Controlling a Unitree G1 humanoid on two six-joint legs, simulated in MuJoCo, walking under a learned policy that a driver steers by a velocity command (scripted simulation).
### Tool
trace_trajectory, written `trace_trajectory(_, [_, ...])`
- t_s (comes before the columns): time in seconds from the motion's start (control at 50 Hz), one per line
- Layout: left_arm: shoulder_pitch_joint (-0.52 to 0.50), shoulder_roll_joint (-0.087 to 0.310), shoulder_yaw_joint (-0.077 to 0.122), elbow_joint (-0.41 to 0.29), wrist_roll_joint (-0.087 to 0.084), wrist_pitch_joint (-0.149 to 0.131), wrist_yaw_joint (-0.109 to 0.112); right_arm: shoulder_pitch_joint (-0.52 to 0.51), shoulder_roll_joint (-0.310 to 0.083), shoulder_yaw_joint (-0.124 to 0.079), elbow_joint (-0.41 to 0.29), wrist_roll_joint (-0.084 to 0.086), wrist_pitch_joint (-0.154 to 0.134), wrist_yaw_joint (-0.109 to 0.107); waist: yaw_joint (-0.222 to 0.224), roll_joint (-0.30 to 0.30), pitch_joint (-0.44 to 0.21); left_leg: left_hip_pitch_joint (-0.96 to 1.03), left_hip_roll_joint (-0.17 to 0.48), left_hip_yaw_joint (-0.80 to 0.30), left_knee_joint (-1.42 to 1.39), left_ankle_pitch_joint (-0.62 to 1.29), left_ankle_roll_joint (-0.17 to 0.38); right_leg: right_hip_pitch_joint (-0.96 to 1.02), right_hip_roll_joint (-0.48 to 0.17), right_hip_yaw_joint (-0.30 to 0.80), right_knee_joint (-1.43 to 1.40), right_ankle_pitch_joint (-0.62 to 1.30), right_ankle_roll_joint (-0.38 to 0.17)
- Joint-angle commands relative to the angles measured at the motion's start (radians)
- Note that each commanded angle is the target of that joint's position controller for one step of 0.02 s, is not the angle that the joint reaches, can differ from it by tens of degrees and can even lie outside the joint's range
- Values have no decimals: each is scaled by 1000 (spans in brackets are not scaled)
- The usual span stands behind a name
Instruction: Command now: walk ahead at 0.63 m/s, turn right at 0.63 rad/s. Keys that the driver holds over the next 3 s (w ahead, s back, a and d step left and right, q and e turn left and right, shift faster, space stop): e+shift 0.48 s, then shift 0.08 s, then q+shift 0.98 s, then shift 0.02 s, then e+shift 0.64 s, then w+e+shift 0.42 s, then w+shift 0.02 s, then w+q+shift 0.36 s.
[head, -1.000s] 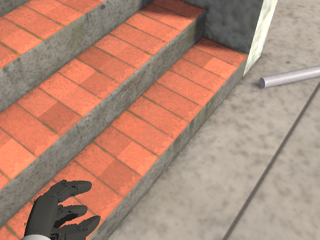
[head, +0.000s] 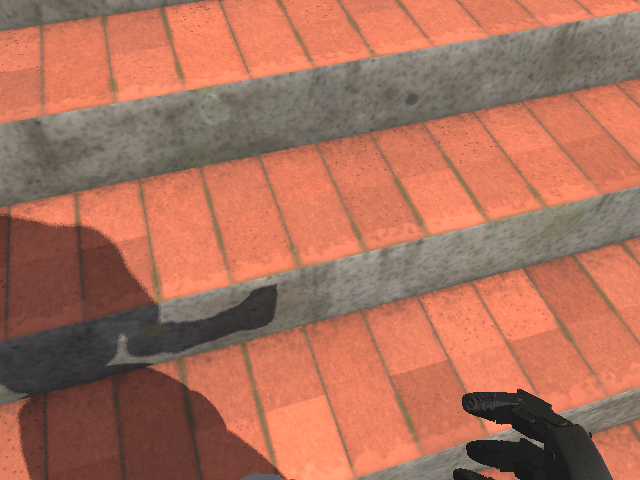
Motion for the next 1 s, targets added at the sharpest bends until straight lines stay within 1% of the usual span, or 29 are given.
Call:
trace_trajectory(0.02, [-261,123,-9,-87,-34,0,22,-103,14,56,-248,-16,-5,13,-201,-55,237,-152,85,52,-226,41,-27,-467,-211,261,-360,34,-135])
trace_trajectory(0.06, [-277,204,19,-130,-80,-37,39,-67,-50,38,-244,-63,5,-33,-224,-23,-15,766,-4,197,-706,297,-43,-833,-110,158,-454,676,-151])
trace_trajectory(0.08, [-202,246,29,-106,-90,-53,25,-34,-87,4,-212,-63,7,-75,-242,-57,-243,957,-71,227,-722,401,-32,-613,-121,156,-305,1328,-149])
trace_trajectory(0.1, [-208,398,93,-118,-98,-44,10,75,-137,-24,-206,-82,16,-110,-284,-163,-348,871,-68,161,-960,258,-49,-223,-156,188,-151,1738,-106])
trace_trajectory(0.12, [-240,413,116,-116,-111,-23,24,291,-194,-61,-164,-61,18,-127,-383,-202,-413,885,16,-77,-1271,161,9,-2,-176,251,208,1808,-21])
trace_trajectory(0.14, [-299,310,95,-163,-54,-25,30,444,-321,-95,-68,-37,14,-111,-363,0,-505,1007,121,-248,-1563,411,63,99,-114,233,517,1218,18])
trace_trajectory(0.16, [-351,115,53,-220,62,-34,1,425,-338,-97,37,-9,27,-92,-228,442,-331,1121,243,-393,-1561,1408,138,-299,73,186,929,-109,44])
trace_trajectory(0.18, [-113,53,54,-199,-2,-68,-42,380,-247,-92,-14,-61,51,-91,-148,387,-464,1093,513,-790,-1728,1462,282,-509,144,365,1344,-207,59])
trace_trajectory(0.2, [-197,68,60,-248,-61,-37,-44,219,-203,-91,-36,-44,67,-83,-87,207,-262,953,521,-770,-1774,1009,287,-651,87,214,1516,-253,88])
trace_trajectory(0.22, [-256,15,33,-295,-65,4,-30,115,-115,-81,1,1,83,-82,-30,141,16,794,436,-504,-1779,664,184,-791,-11,99,1519,-237,98])
trace_trajectory(0.26, [-193,23,22,-277,-65,63,-18,63,-45,-85,70,-4,101,-83,60,21,122,599,268,-135,-1803,334,58,-685,-105,90,1353,-63,105])
trace_trajectory(0.3, [-250,35,15,-322,-44,74,-8,102,-32,-96,112,-8,106,-99,42,-4,152,593,245,49,-1833,482,61,-694,-92,58,1293,57,121])
trace_trajectory(0.34, [-344,23,-7,-380,-18,64,9,92,-111,-121,133,-20,122,-127,43,24,136,619,174,213,-1826,769,80,-644,-73,-43,895,110,142])
trace_trajectory(0.36, [-332,16,-14,-364,-27,56,9,95,-156,-134,137,-28,132,-139,35,27,85,615,122,286,-1808,766,81,-506,-36,-131,686,123,150])
trace_trajectory(0.4, [-343,83,12,-364,-38,52,-6,72,-272,-158,98,-34,129,-134,15,94,-116,812,203,259,-1794,992,89,-339,-47,-136,544,246,145])
trace_trajectory(0.44, [-299,135,32,-359,-23,74,-22,11,-304,-164,65,4,120,-124,31,120,-192,963,278,238,-1747,1202,80,-280,-77,-116,443,209,95])
trace_trajectory(0.48, [-320,148,44,-378,-41,82,-25,45,-292,-160,83,14,140,-107,21,132,-187,1036,294,235,-1677,1213,73,-234,-53,-168,309,75,50])
trace_trajectory(0.52, [-264,215,89,-345,-51,73,-22,102,-272,-152,96,11,172,-95,41,37,-171,1000,222,270,-1405,1288,47,-39,31,-201,27,176,-17])
trace_trajectory(0.54, [-159,240,110,-316,-53,74,-14,96,-238,-141,98,20,143,-87,86,-24,-126,821,180,250,-1161,913,2,100,-19,-86,-175,455,-68])
trace_trajectory(0.56, [-167,287,109,-316,-64,66,5,115,-111,-108,94,-40,120,-69,24,-238,-46,384,13,241,-683,-15,-46,265,-187,188,-18,1179,-145])
trace_trajectory(0.58, [-159,363,98,-368,65,51,2,207,-151,-103,100,-34,69,-59,22,-194,-387,226,-97,-6,-123,-108,-108,422,-541,688,-43,1360,-434])
trace_trajectory(0.6, [-191,335,91,-336,68,52,4,230,-205,-114,128,-1,55,-54,18,-63,-486,115,-64,-83,117,-43,-101,425,-620,726,-126,855,-479])
trace_trajectory(0.62, [-144,249,65,-261,27,62,6,171,-179,-106,134,37,54,-57,29,5,-326,4,-40,-55,176,-15,-84,332,-549,592,-169,441,-378])
trace_trajectory(0.64, [-177,190,43,-238,-20,66,15,112,-116,-84,109,37,64,-74,4,37,-177,-66,-22,-42,197,2,-75,246,-463,490,-185,159,-262])
trace_trajectory(0.66, [-212,123,12,-211,-29,63,21,93,-79,-65,107,38,74,-85,-12,42,-95,-68,-34,-89,180,22,-65,149,-401,403,-192,46,-205])
trace_trajectory(0.74, [-283,50,-37,-183,14,75,34,134,-35,-53,73,61,121,-80,-77,-12,1,-94,-80,-107,265,131,-77,-107,-371,136,-153,73,-127])
trace_trajectory(0.86, [-243,195,15,-201,-8,88,74,-34,-50,-57,-94,3,139,-146,-56,-252,3,-107,10,19,26,99,-181,-55,-388,-20,-246,324,-174])
trace_trajectory(0.94, [-286,241,66,-234,-38,98,81,-55,12,-32,-96,-3,144,-112,-40,-189,-62,84,108,84,-531,-13,-105,62,-388,-107,-285,339,-158])
trace_trajectory(1.0, [-325,270,82,-242,-24,98,51,51,-38,-56,-45,3,149,-107,-63,-227,-139,361,6,188,-749,-124,-37,64,-443,-155,-213,843,-197])
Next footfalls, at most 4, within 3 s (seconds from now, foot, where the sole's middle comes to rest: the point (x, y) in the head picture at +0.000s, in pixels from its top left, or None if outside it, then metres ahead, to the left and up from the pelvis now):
0.14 left None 0.22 0.14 -0.61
0.54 right None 0.33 -0.11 -0.61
1.04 left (266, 438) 0.44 0.14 -0.44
1.62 right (399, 370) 0.57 -0.07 -0.44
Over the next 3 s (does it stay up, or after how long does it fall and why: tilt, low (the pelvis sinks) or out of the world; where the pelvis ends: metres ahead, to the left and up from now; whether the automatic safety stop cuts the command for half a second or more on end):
stays up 0.69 -0.23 0.31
